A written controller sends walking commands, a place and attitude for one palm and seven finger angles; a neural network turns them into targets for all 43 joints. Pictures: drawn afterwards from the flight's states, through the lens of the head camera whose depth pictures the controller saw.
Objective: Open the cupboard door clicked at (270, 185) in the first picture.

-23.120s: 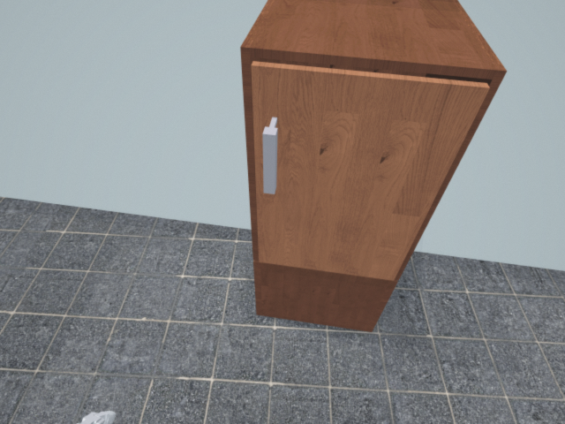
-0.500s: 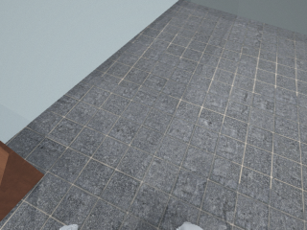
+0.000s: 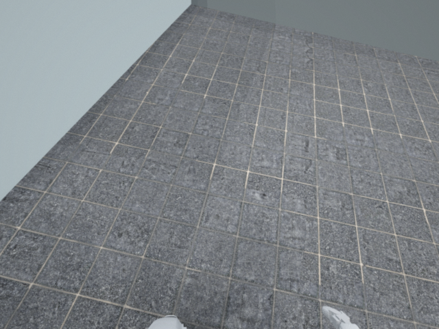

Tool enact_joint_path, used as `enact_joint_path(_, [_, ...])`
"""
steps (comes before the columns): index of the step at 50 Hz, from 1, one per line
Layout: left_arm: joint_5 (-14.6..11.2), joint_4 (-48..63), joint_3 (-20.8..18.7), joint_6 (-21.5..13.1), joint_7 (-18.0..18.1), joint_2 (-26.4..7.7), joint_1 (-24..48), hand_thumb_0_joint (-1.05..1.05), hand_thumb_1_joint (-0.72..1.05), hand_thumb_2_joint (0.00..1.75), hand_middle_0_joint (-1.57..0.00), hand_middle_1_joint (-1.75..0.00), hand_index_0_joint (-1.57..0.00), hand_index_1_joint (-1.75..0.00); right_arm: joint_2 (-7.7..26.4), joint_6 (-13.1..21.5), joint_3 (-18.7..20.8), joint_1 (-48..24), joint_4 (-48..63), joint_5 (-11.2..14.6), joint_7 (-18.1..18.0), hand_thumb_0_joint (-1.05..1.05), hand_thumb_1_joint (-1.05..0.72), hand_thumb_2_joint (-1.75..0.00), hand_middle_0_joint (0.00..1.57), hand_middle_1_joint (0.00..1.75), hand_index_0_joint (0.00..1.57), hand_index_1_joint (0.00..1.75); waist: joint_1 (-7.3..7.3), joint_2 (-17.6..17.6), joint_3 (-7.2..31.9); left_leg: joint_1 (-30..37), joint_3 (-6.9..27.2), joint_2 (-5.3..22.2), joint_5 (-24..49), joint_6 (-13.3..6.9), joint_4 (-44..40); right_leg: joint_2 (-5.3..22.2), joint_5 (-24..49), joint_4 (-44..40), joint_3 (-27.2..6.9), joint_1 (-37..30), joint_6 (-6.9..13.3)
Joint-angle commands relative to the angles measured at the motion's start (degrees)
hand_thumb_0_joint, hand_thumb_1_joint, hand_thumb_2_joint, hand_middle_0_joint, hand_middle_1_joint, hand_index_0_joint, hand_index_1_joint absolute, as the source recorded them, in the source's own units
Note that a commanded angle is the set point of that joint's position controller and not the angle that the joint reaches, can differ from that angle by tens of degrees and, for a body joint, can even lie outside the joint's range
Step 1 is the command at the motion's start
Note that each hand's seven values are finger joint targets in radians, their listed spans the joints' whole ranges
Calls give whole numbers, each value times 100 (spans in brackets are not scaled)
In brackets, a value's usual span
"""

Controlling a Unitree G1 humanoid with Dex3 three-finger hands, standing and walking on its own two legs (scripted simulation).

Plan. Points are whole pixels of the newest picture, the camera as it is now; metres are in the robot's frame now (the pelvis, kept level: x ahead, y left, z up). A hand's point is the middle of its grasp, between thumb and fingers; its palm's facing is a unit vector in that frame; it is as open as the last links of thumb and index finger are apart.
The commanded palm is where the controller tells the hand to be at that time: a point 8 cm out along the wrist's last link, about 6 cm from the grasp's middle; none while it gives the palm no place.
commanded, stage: walk to a spot facing it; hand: left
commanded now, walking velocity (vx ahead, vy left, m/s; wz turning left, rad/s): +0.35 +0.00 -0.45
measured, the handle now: out of the picture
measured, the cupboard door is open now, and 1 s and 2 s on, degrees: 41 41 41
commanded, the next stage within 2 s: turn to face it in 0.58 s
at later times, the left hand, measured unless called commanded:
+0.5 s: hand (194, 206) +0.42 +0.09 -0.16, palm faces -0.30 -0.93 -0.19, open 7.4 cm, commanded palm none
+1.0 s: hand (212, 197) +0.46 +0.05 -0.18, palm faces -0.16 -0.98 -0.15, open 7.3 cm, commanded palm none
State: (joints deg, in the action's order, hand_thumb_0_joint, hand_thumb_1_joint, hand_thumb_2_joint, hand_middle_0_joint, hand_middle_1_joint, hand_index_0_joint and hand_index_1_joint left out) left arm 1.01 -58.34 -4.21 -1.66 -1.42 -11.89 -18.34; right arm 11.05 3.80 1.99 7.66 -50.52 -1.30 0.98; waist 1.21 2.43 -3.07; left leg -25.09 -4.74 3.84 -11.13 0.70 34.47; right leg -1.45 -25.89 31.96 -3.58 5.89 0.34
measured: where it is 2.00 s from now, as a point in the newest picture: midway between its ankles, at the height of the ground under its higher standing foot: (256, 258)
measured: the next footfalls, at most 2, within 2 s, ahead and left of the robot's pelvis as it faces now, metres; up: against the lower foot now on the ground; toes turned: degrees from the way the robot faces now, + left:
right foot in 0.50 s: +0.33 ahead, -0.15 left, +0.00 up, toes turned -21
left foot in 1.00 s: +0.57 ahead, -0.07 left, +0.00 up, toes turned -7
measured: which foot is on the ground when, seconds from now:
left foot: down 0.00-0.48, up 0.50-0.98, down 1.00-1.00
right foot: up 0.00-0.48, down 0.50-1.00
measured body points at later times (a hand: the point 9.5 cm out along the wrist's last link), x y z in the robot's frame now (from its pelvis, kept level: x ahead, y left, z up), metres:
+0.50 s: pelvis +0.23 -0.05 -0.01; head +0.28 -0.07 +0.44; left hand +0.43 +0.14 -0.14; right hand +0.05 -0.22 -0.15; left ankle +0.08 +0.11 -0.71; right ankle +0.29 -0.14 -0.73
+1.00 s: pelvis +0.45 -0.12 +0.00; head +0.47 -0.10 +0.45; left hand +0.47 +0.10 -0.16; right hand +0.49 -0.36 -0.13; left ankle +0.53 -0.07 -0.72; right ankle +0.30 -0.14 -0.72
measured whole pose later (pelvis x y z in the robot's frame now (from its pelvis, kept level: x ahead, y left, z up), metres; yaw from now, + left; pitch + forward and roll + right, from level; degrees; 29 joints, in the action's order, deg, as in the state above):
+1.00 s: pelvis +0.45 -0.12 +0.00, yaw -13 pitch +0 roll -1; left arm 0.8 -61.8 -1.6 -2.9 1.4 -8.6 -19.9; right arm 9.1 0.6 1.0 7.3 -57.0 -0.5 0.3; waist 0.3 2.0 -2.3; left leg -24.3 -7.1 -0.2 -8.7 -0.8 36.7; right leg -3.2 -25.0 27.8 8.6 0.2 3.4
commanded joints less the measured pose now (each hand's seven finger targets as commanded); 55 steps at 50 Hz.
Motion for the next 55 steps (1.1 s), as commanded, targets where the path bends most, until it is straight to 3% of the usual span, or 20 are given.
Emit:
enact_joint_path(1, [-2, 757, -102, -189, 21, -551, 559, 0, 90, 90, -20, -30, -20, -30, 1641, -7, 364, 2205, -244, -126, -236, 0, -90, -90, 20, 30, 20, 30, -881, -1561, 909, 3155, 3540, 2618, -1109, -1118, -2053, 172, -487, 4242, -96, 3391, 239])
enact_joint_path(4, [78, 578, -120, -94, -105, -383, 612, 0, 90, 90, -20, -30, -20, -30, 811, 108, 144, 1183, -77, -69, -243, 0, -90, -90, 20, 30, 20, 30, -267, -1197, -81, 1662, 1549, 1861, -88, -528, -2166, 688, 910, 4453, 103, 3300, 63])
enact_joint_path(7, [81, 534, -54, 72, -134, -152, 489, 0, 90, 90, -20, -30, -20, -30, 662, 201, 107, 1471, -300, -23, -271, 0, -90, -90, 20, 30, 20, 30, -166, -1037, 313, 2012, 305, 1421, 1863, -350, -1990, 609, 1286, 4010, 296, 3197, -35])
enact_joint_path(14, [85, 858, 26, 143, -192, 4, 1402, 0, 90, 90, -20, -30, -20, -30, 583, 129, 109, 1938, -614, -31, -227, 0, -90, -90, 20, 30, 20, 30, -296, -966, -170, 2286, -517, 1406, 1669, -494, -2255, 694, 2018, 2092, 767, 3439, -34])
enact_joint_path(19, [44, 987, 31, 115, -185, -121, 1884, 0, 90, 90, -20, -30, -20, -30, 724, 62, 101, 2220, -807, -85, -233, 0, -90, -90, 20, 30, 20, 30, -389, -943, -389, 2537, -768, 1657, 2607, -524, -1995, 497, 1560, 909, 1078, 2823, 245])
enact_joint_path(21, [41, 868, -11, 77, -169, -233, 1436, 0, 90, 90, -20, -30, -20, -30, 878, 52, 117, 2120, -818, -72, -246, 0, -90, -90, 20, 30, 20, 30, -136, -936, -35, 2703, -936, 1681, 3962, -499, -1294, 240, 1223, 716, 1224, 2094, 438])
enact_joint_path(23, [67, 422, -116, -44, -111, -518, -103, 0, 90, 90, -20, -30, -20, -30, 1044, 45, 136, 1759, -714, 0, -233, 0, -90, -90, 20, 30, 20, 30, 599, -723, 816, 2168, -1184, 1372, 4485, -218, 646, -53, 1406, 71, 1333, -56, 668])
enact_joint_path(24, [109, 191, -280, -101, -28, -1144, -950, 0, 90, 90, -20, -30, -20, -30, 821, 42, 102, 1759, -577, 100, -143, 0, -90, -90, 20, 30, 20, 30, 951, 401, 1476, 571, -1382, 864, 2417, 22, 2427, 1034, 1249, -299, -122, -1794, 1055])
enact_joint_path(25, [9, 148, -409, -100, 71, -1679, -1291, 0, 90, 90, -20, -30, -20, -30, 455, 61, 65, 1684, -337, 169, -155, 0, -90, -90, 20, 30, 20, 30, 881, 1545, 1930, -1085, -748, -183, -2272, 326, 4401, 2563, 2184, -1127, -3148, -2578, 1667])
enact_joint_path(26, [-94, 210, -402, -78, 146, -1667, -884, 0, 90, 90, -20, -30, -20, -30, 665, 29, 111, 1225, -269, 146, -171, 0, -90, -90, 20, 30, 20, 30, 747, 819, 1405, -1600, 263, 125, -2017, 164, 4775, 2516, 2137, -1423, -2946, -2180, 1670])
enact_joint_path(29, [-84, 472, -137, -148, 198, -871, 270, 0, 90, 90, -20, -30, -20, -30, 402, -81, 147, 938, -380, 67, -172, 0, -90, -90, 20, 30, 20, 30, 30, -207, 366, -940, 445, 617, -924, 235, 3942, 1881, 2788, -1657, -1319, 143, 1252])
enact_joint_path(32, [-30, 387, -58, -292, 175, -662, 316, 0, 90, 90, -20, -30, -20, -30, 170, -249, 111, 1409, -575, 4, -147, 0, -90, -90, 20, 30, 20, 30, -340, 136, 337, -558, 308, 509, -636, 316, 3131, 1408, 3989, -1667, -389, 647, 1053])
enact_joint_path(37, [-72, 82, 68, -394, 205, -352, -91, 0, 90, 90, -20, -30, -20, -30, 68, -290, 60, 1000, -564, 54, -107, 0, -90, -90, 20, 30, 20, 30, -307, 303, 609, -853, 196, 270, 123, 292, 2337, 1110, 5489, -1553, 101, -122, 659])
enact_joint_path(42, [-40, -137, 183, -352, 293, -318, -323, 0, 90, 90, -20, -30, -20, -30, 83, -271, -11, 132, -450, 125, -94, 0, -90, -90, 20, 30, 20, 30, -122, 358, 211, -749, 71, -19, 152, 150, 1223, 1343, 6373, -1436, 395, -579, 452])
enact_joint_path(47, [-25, -77, 73, -228, 358, -674, -251, 0, 90, 90, -20, -30, -20, -30, 332, -282, 10, 358, -513, 60, -128, 0, -90, -90, 20, 30, 20, 30, -356, 375, 218, -5, -305, -468, -134, -110, 336, 1565, 7657, -293, 706, -907, 402])
enact_joint_path(49, [-54, -21, 49, -163, 362, -741, -259, 0, 90, 90, -20, -30, -20, -30, 619, -292, 87, 1070, -653, -14, -127, 0, -90, -90, 20, 30, 20, 30, -655, 37, 547, 1211, -55, -344, 1468, -329, -298, 1370, 6563, 1146, 985, -369, 123])
enact_joint_path(50, [-144, 112, 29, -135, 367, -589, -431, 0, 90, 90, -20, -30, -20, -30, 1033, -275, 167, 1485, -600, -107, -161, 0, -90, -90, 20, 30, 20, 30, -726, -981, 1046, 2369, 1568, 915, 3773, -1028, -424, 791, 3702, 2503, 1226, 899, -193])
enact_joint_path(51, [-200, 326, 100, -114, 373, -360, -402, 0, 90, 90, -20, -30, -20, -30, 1337, -300, 205, 1712, -609, -29, -218, 0, -90, -90, 20, 30, 20, 30, -638, -1804, 1338, 2770, 3387, 2189, 6190, -1974, -761, 141, -1115, 4048, 765, 1944, -309])
enact_joint_path(52, [-93, 484, 77, -10, 417, -571, -73, 0, 90, 90, -20, -30, -20, -30, 1310, -361, 194, 1566, -626, 31, -232, 0, -90, -90, 20, 30, 20, 30, -563, -872, 1148, 2315, 3034, 2139, 4660, -2027, -1048, 288, -1038, 4373, 74, 2086, -218])
enact_joint_path(55, [16, 551, -33, 124, 289, -425, 322, 0, 90, 90, -20, -30, -20, -30, 884, -290, 120, 784, -306, 19, -324, 0, -90, -90, 20, 30, 20, 30, -142, -684, 351, 1109, 2311, 1301, 2700, -1332, -1533, 539, 127, 4190, 82, 2494, -388])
